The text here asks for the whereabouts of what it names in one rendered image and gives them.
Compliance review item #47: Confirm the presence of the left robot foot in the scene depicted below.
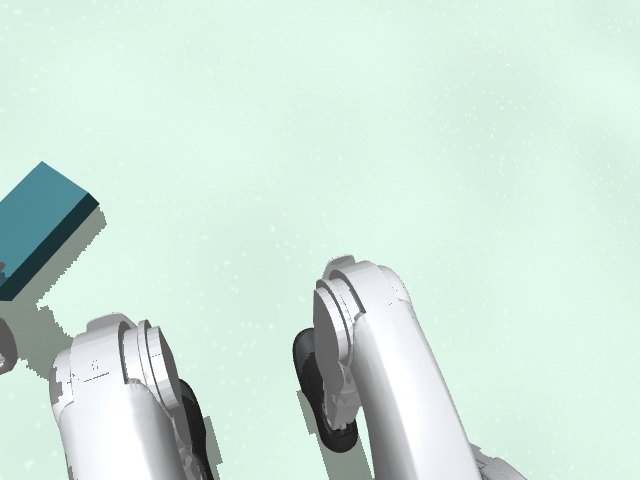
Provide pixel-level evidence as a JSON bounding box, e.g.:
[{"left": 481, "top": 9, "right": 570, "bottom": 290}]
[{"left": 179, "top": 379, "right": 214, "bottom": 480}]

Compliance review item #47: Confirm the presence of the right robot foot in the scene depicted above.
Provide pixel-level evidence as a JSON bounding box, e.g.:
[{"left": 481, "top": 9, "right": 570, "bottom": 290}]
[{"left": 293, "top": 328, "right": 358, "bottom": 453}]

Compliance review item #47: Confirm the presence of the right robot hand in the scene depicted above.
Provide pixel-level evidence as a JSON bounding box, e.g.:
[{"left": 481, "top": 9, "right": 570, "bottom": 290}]
[{"left": 470, "top": 443, "right": 527, "bottom": 480}]

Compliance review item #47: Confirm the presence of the left robot arm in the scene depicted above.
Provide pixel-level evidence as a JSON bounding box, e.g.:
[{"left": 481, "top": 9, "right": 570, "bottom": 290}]
[{"left": 0, "top": 318, "right": 18, "bottom": 375}]

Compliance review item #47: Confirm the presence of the carton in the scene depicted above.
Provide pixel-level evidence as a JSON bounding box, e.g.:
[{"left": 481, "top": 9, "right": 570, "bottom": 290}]
[{"left": 0, "top": 161, "right": 99, "bottom": 301}]

